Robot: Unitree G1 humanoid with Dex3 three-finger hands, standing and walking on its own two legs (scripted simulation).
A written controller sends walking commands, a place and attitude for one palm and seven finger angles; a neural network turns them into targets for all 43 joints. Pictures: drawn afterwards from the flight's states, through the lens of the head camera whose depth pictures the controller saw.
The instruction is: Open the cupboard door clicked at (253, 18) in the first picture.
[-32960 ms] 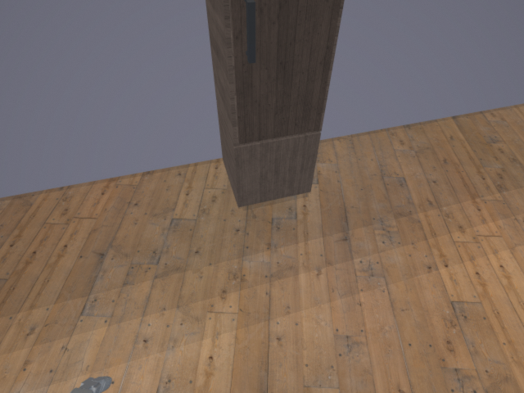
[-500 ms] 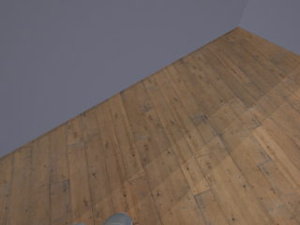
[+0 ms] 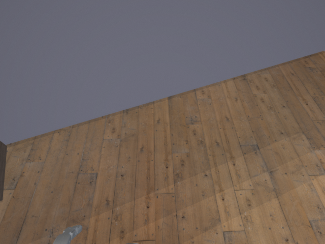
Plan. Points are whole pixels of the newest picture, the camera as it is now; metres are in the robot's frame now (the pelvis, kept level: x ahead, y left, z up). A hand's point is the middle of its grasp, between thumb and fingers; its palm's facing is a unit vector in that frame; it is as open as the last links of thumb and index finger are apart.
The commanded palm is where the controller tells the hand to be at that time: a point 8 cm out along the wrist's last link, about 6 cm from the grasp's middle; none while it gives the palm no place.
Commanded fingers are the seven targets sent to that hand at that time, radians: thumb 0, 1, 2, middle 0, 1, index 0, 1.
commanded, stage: turn to face it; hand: left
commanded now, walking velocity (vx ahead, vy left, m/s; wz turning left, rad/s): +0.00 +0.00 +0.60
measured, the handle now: out of the picture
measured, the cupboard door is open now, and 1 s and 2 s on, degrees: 47 47 47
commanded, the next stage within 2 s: take the last steps up to it in 1.84 s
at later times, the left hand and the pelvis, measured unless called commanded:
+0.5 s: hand out of the picture +0.00 +0.24 -0.18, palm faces +0.34 -0.91 -0.22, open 7.3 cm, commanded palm none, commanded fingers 0.00 0.90 0.90 -0.20 -0.30 -0.20 -0.30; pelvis +0.01 +0.02 +0.00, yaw +19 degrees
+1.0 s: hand out of the picture +0.01 +0.18 -0.14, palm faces +0.57 -0.79 -0.24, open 7.3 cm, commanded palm none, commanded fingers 0.00 0.90 0.90 -0.20 -0.30 -0.20 -0.30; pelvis +0.05 -0.02 +0.01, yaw +37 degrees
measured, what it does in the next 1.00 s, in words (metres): steps on the spot, turning left: left foot, then right foot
